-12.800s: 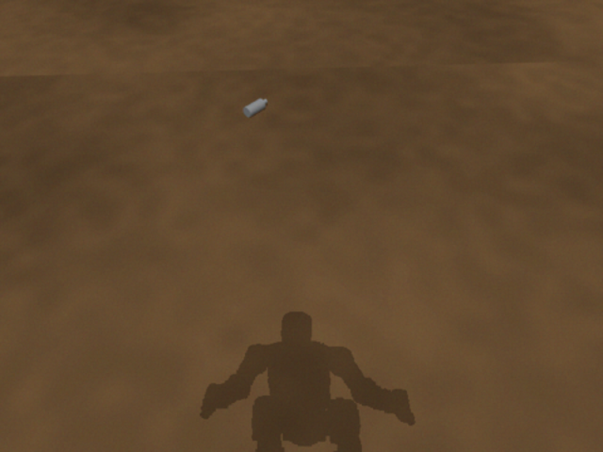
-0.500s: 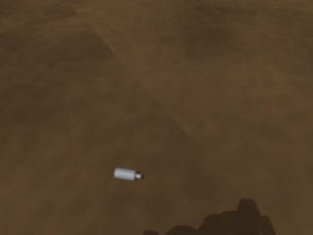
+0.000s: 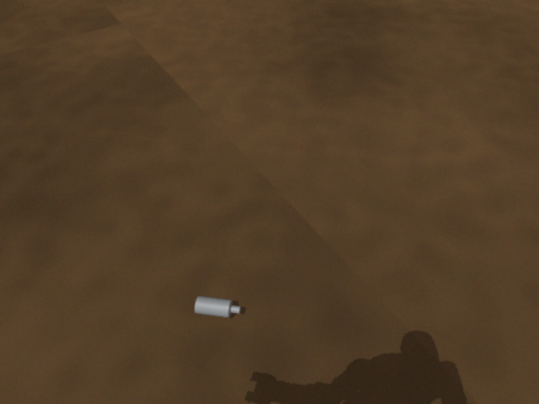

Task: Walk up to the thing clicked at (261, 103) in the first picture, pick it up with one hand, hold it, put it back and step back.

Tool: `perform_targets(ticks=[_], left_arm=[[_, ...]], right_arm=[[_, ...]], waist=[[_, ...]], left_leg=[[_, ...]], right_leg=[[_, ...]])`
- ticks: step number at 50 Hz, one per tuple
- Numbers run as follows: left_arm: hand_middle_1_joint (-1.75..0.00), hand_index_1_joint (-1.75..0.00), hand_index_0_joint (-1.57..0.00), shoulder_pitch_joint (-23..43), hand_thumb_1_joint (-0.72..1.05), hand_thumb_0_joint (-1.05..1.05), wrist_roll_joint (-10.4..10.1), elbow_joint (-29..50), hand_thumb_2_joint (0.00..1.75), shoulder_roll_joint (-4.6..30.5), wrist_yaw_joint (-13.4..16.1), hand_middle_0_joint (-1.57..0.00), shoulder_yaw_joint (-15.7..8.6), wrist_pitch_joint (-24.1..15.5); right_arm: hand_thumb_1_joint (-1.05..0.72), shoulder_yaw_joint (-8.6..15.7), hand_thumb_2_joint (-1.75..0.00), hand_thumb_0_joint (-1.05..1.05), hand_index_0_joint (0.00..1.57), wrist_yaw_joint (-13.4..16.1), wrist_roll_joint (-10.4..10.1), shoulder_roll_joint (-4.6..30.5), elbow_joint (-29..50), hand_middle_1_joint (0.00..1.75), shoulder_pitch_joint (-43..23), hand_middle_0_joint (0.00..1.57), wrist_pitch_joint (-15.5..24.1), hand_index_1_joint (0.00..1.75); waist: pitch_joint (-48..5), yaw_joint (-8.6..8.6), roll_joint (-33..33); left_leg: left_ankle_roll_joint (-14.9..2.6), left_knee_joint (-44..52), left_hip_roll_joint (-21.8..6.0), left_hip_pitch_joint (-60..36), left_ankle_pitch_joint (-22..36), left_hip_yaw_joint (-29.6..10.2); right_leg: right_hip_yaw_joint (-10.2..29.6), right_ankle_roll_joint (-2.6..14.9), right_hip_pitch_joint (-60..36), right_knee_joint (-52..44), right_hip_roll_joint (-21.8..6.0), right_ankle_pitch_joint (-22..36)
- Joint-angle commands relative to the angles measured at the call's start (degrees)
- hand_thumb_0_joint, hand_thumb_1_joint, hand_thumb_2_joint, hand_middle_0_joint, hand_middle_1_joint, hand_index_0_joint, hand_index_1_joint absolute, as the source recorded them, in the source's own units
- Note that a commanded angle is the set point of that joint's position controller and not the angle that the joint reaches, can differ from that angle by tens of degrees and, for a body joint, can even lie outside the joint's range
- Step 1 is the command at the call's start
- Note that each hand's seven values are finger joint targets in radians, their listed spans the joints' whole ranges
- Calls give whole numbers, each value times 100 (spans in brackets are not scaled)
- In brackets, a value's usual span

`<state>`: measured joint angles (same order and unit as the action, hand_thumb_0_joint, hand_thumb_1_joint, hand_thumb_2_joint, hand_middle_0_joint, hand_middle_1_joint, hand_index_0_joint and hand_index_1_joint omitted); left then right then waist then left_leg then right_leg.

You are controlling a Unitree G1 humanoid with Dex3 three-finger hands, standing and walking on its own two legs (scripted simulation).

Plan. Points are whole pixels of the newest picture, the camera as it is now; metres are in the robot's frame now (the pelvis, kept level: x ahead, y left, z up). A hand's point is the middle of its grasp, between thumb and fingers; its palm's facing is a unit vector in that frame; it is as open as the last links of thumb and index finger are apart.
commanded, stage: walk up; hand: left
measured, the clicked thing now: (218, 307) +0.55 +0.25 -0.74
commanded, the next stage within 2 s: stand in 0.34 s
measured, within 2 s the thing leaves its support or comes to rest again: neither
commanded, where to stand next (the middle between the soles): +0.16 +0.04 m, yaw -3 degrees
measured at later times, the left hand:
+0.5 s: hand out of the picture +0.11 +0.24 -0.14, palm faces -0.05 -0.94 -0.33, open 7.4 cm
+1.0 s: hand out of the picture +0.07 +0.24 -0.14, palm faces +0.00 -0.94 -0.34, open 7.4 cm
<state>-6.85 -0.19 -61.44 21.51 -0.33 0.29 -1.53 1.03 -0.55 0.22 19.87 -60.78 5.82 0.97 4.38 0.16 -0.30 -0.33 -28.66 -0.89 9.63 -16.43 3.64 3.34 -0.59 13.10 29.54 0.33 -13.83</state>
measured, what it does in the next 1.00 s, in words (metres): stands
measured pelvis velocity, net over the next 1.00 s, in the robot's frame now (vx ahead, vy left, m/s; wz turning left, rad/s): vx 0.00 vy -0.01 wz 0.02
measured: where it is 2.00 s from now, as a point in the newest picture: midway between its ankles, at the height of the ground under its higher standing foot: outside the picture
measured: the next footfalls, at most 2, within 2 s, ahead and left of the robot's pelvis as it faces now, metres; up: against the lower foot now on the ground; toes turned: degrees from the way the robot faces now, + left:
none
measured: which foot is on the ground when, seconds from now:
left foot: down 0.00-1.00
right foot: down 0.00-1.00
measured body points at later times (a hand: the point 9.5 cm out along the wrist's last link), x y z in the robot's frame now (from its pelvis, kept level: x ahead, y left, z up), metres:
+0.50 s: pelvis +0.00 -0.01 +0.01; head +0.02 -0.01 +0.46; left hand +0.12 +0.29 -0.12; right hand +0.07 -0.31 -0.12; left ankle -0.01 +0.11 -0.74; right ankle +0.02 -0.13 -0.74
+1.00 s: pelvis +0.00 -0.01 +0.01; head +0.01 -0.01 +0.46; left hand +0.07 +0.29 -0.12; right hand +0.09 -0.31 -0.12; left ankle -0.01 +0.11 -0.74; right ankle +0.02 -0.13 -0.74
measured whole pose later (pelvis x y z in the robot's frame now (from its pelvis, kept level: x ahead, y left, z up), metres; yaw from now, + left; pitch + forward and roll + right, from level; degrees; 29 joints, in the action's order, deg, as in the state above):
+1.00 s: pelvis +0.00 -0.01 +0.01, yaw +1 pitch -2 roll +0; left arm -6.1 0.4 -65.9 19.9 -0.3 0.0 -1.0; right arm 1.0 -0.9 0.7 19.7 -66.1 4.7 0.5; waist 2.2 0.4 0.3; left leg 0.8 -17.6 -1.4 5.4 -10.4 2.2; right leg 1.8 0.2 8.2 18.1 0.8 -8.1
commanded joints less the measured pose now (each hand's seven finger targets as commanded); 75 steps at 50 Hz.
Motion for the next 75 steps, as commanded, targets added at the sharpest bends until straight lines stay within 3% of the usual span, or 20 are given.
perform_targets(ticks=[1,16,17,21,30,33,44,49,51,59,68,72,75], left_arm=[[-30,-30,-20,206,90,0,-2,165,90,1156,92,-20,-224,-106],[-30,-30,-20,614,90,0,50,46,90,1077,89,-20,-242,-94],[-30,-30,-20,676,90,0,22,28,90,1148,100,-20,-261,-104],[-30,-30,-20,577,90,0,17,-43,90,1082,104,-20,-276,-84],[-30,-30,-20,510,90,0,36,-109,90,1006,78,-20,-266,-55],[-30,-30,-20,590,90,0,44,-87,90,1076,85,-20,-280,-63],[-30,-30,-20,412,90,0,38,-99,90,1037,87,-20,-252,-81],[-30,-30,-20,333,90,0,49,-116,90,1045,88,-20,-242,-73],[-30,-30,-20,370,90,0,59,-89,90,1115,92,-20,-260,-72],[-30,-30,-20,358,90,0,44,-89,90,1098,93,-20,-258,-95],[-30,-30,-20,378,90,0,47,-90,90,1080,92,-20,-244,-69],[-30,-30,-20,330,90,0,49,-105,90,1070,90,-20,-231,-60],[-30,-30,-20,385,90,0,53,-80,90,1080,87,-20,-237,-55]], right_arm=[[-90,280,-90,0,20,108,-28,1310,200,30,-358,20,138,30],[-90,256,-90,0,20,56,41,1240,-70,30,-489,20,110,30],[-90,223,-90,0,20,51,8,1150,-78,30,-564,20,90,30],[-90,230,-90,0,20,71,11,1209,-117,30,-580,20,90,30],[-90,193,-90,0,20,73,32,1207,-208,30,-558,20,103,30],[-90,189,-90,0,20,71,42,1176,-231,30,-423,20,101,30],[-90,194,-90,0,20,59,29,1186,-229,30,-412,20,94,30],[-90,186,-90,0,20,46,36,1185,-223,30,-424,20,71,30],[-90,185,-90,0,20,37,38,1176,-222,30,-317,20,60,30],[-90,157,-90,0,20,66,27,1195,-211,30,-281,20,97,30],[-90,136,-90,0,20,84,23,1217,-186,30,-297,20,98,30],[-90,134,-90,0,20,77,18,1232,-203,30,-278,20,79,30],[-90,131,-90,0,20,81,27,1233,-182,30,-286,20,91,30]], waist=[[-698,-19,-48],[-591,42,-87],[-654,68,-107],[-837,40,2],[-676,-3,164],[-694,61,12],[-657,37,31],[-500,24,42],[-486,53,-19],[-769,49,26],[-715,25,55],[-565,10,70],[-611,9,53]], left_leg=[[-222,702,-653,-320,1098,-553],[-110,1097,-620,-546,685,-386],[-91,1243,-705,-492,1069,-624],[-73,1207,-718,-696,1475,-581],[-49,1466,-712,-513,868,-646],[-52,1478,-722,-492,913,-659],[-74,1408,-709,-567,940,-693],[-94,1399,-685,-464,665,-711],[-95,1426,-651,-386,439,-702],[-92,1325,-717,-528,1379,-722],[-56,1369,-736,-478,1417,-748],[-66,1437,-694,-408,1012,-754],[-59,1446,-728,-451,1167,-759]], right_leg=[[493,271,-315,-507,-637,1714],[646,208,-276,-1014,-656,1414],[545,194,-424,-1071,-662,1483],[529,190,-617,-1138,-692,1838],[469,156,-578,-1347,-662,1209],[476,157,-574,-1349,-676,1211],[452,156,-463,-1432,-708,1181],[449,150,-354,-1534,-698,820],[458,141,-295,-1576,-680,414],[396,174,-734,-1377,-760,1639],[329,175,-813,-1360,-764,1547],[326,148,-649,-1497,-730,1127],[328,173,-692,-1412,-759,1268]])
